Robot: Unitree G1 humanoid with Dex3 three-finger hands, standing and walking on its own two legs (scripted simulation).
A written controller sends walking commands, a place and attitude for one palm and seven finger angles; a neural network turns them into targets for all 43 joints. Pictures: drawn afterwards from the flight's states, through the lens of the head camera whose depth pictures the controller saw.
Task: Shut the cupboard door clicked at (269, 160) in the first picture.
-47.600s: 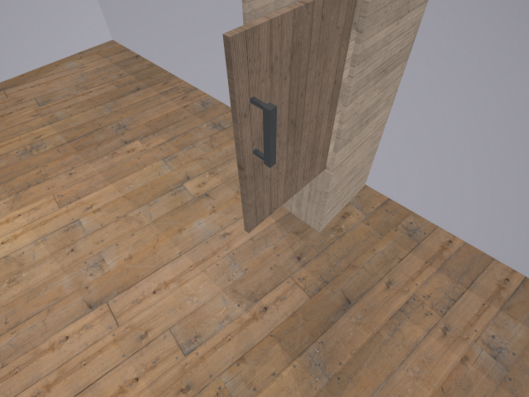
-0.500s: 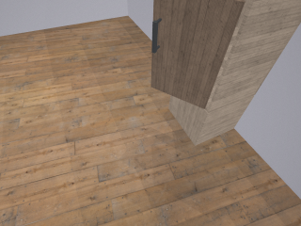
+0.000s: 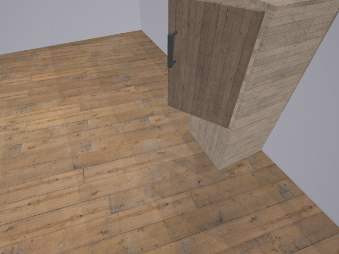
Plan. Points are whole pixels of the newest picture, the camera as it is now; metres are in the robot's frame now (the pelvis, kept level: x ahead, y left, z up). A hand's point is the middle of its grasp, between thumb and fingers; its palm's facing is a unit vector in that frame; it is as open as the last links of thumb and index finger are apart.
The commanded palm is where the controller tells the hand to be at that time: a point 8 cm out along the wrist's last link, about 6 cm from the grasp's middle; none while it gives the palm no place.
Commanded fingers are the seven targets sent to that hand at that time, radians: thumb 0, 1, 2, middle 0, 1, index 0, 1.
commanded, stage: let the arm hang, fingers relaxed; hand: left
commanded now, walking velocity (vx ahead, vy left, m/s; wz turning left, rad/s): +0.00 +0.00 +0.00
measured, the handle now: (172, 50) +0.96 +0.03 +0.03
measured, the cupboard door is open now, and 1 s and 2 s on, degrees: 34 34 34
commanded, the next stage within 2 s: look to check the result in 0.04 s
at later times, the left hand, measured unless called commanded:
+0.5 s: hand out of the picture +0.03 +0.20 -0.17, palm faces +0.00 -0.96 -0.27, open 7.4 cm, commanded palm none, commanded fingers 0.00 0.90 0.90 -0.20 -0.30 -0.20 -0.30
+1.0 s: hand out of the picture +0.07 +0.19 -0.18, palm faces +0.12 -0.96 -0.26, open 7.4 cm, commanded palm none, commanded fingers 0.00 0.90 0.90 -0.20 -0.30 -0.20 -0.30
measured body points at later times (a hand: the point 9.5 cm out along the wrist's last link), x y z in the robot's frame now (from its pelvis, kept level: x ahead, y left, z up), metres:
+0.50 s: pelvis +0.02 -0.01 +0.00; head +0.03 -0.02 +0.45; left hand +0.03 +0.25 -0.15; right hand +0.04 -0.27 -0.15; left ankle +0.05 +0.08 -0.74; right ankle -0.01 -0.13 -0.74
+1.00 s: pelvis +0.03 -0.02 -0.01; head +0.06 -0.01 +0.44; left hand +0.06 +0.24 -0.16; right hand +0.09 -0.27 -0.16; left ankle +0.04 +0.08 -0.73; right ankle -0.01 -0.13 -0.74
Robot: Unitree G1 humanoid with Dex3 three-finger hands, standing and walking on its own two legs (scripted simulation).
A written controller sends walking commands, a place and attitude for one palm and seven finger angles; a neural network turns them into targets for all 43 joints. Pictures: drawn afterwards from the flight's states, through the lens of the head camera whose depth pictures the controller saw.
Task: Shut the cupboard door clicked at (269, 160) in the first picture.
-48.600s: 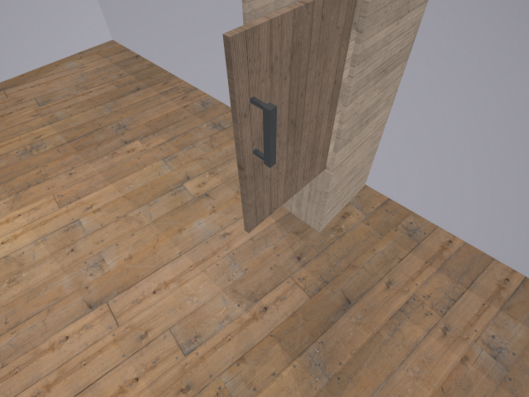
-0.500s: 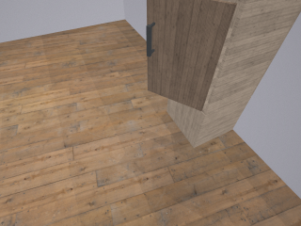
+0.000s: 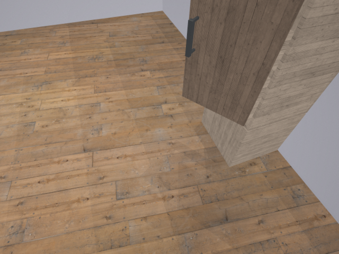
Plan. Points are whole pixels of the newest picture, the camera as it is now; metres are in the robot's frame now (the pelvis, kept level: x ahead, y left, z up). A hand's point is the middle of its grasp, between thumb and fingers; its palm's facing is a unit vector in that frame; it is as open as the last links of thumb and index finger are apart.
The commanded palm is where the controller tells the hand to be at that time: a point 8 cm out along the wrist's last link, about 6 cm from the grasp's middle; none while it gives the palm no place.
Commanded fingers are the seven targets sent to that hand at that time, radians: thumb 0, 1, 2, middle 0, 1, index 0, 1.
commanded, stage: walk to a spot facing it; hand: left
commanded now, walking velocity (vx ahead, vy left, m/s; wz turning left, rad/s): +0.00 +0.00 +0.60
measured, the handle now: (192, 37) +0.93 -0.06 +0.04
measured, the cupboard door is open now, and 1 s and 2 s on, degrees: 34 34 34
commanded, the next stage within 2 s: turn to face it in 1.28 s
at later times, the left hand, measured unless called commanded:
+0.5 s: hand out of the picture +0.06 +0.26 -0.15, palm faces +0.28 -0.92 -0.27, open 7.4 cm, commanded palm none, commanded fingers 0.00 0.90 0.90 -0.20 -0.30 -0.20 -0.30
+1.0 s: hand out of the picture -0.11 +0.21 -0.19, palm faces +0.63 -0.74 -0.25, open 7.4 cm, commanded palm none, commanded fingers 0.00 0.90 0.90 -0.20 -0.30 -0.20 -0.30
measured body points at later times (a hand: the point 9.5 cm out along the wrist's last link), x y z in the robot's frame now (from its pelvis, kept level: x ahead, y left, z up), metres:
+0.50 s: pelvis +0.00 +0.02 +0.01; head +0.06 +0.04 +0.45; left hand +0.04 +0.30 -0.13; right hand +0.11 -0.22 -0.14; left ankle +0.03 +0.11 -0.73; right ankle +0.03 -0.14 -0.69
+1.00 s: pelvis +0.04 +0.06 -0.02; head +0.07 +0.10 +0.43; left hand -0.14 +0.25 -0.17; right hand +0.30 -0.07 -0.14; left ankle -0.01 +0.15 -0.74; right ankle +0.04 -0.12 -0.70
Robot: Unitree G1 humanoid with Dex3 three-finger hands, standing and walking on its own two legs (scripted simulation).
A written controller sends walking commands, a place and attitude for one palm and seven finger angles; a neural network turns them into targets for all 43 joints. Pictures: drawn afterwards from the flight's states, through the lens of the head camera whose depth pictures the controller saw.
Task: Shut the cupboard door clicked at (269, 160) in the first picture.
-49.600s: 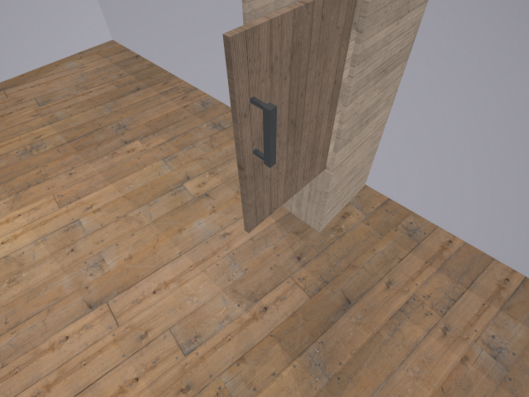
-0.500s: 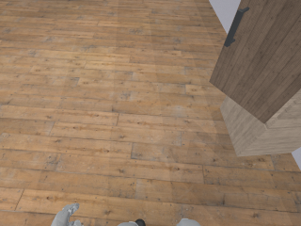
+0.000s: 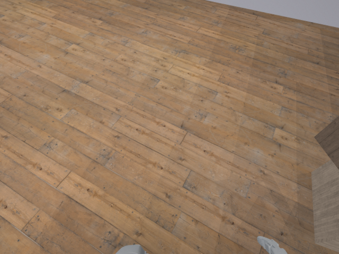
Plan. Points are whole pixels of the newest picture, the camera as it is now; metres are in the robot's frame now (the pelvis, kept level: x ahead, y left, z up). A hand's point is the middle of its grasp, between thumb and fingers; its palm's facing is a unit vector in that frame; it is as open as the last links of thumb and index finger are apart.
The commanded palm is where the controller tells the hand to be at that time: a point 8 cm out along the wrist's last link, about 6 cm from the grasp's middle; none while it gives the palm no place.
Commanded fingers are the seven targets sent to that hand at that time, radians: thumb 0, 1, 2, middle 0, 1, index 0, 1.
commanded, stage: walk to a spot facing it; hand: left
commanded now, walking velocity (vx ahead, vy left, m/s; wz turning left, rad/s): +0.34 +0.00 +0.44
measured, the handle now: out of the picture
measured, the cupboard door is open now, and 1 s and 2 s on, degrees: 34 34 34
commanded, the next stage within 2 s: turn to face it in 0.28 s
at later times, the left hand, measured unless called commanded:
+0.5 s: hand (117, 202) +0.25 +0.17 -0.14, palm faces +0.20 -0.95 -0.23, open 7.4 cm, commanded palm none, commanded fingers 0.00 0.90 0.90 -0.20 -0.30 -0.20 -0.30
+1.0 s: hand (120, 172) +0.34 +0.18 -0.15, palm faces -0.01 -0.97 -0.26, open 7.4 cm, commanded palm none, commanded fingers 0.00 0.90 0.90 -0.20 -0.30 -0.20 -0.30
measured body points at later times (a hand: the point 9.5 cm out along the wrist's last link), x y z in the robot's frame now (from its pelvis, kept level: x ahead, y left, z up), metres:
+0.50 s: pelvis +0.18 -0.03 +0.01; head +0.23 -0.04 +0.46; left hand +0.24 +0.22 -0.12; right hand +0.24 -0.27 -0.15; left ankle +0.08 +0.08 -0.63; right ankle +0.25 -0.12 -0.72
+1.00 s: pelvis +0.27 -0.02 +0.00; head +0.31 -0.04 +0.45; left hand +0.35 +0.23 -0.13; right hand +0.33 -0.28 -0.15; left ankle +0.23 +0.10 -0.71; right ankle +0.26 -0.12 -0.72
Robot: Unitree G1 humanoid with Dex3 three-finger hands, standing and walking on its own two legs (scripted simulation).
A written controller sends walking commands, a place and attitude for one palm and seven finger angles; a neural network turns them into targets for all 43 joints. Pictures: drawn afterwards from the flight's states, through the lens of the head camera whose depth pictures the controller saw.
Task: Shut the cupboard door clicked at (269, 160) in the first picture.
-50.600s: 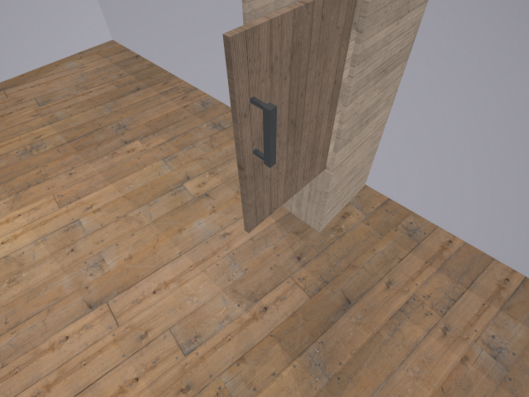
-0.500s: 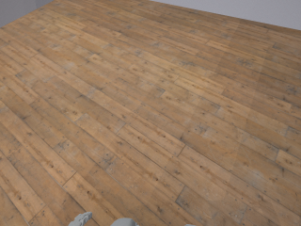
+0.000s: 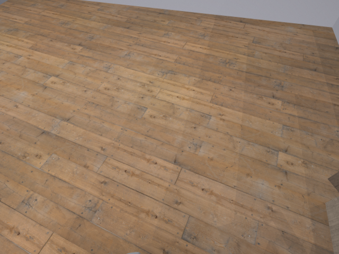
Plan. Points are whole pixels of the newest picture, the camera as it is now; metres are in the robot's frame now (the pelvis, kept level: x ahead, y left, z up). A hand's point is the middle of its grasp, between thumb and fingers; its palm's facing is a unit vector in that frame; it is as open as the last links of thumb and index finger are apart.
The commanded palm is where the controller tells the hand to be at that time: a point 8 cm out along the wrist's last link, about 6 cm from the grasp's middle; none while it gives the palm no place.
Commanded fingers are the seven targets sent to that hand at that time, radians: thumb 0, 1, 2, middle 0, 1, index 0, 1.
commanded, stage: turn to face it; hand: left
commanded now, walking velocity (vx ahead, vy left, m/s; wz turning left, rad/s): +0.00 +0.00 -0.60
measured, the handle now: out of the picture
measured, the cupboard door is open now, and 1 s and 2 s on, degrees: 34 34 34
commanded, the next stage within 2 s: take the last steps up to it in 1.88 s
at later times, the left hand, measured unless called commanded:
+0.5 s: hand (97, 225) +0.20 +0.23 -0.15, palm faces -0.27 -0.94 -0.20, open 7.4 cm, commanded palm none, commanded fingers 0.00 0.90 0.90 -0.20 -0.30 -0.20 -0.30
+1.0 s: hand (128, 216) +0.22 +0.15 -0.15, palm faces -0.56 -0.80 -0.23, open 7.4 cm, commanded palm none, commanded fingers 0.00 0.90 0.90 -0.20 -0.30 -0.20 -0.30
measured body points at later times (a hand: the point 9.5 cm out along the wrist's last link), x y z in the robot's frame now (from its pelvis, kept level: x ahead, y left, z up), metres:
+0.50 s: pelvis +0.03 +0.05 +0.02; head +0.10 +0.06 +0.46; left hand +0.21 +0.28 -0.13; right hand +0.04 -0.21 -0.11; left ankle +0.07 +0.15 -0.72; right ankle -0.04 -0.07 -0.64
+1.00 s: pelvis +0.04 +0.03 +0.01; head +0.08 +0.00 +0.46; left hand +0.25 +0.19 -0.13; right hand -0.04 -0.23 -0.13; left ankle +0.12 +0.14 -0.69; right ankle -0.04 -0.07 -0.72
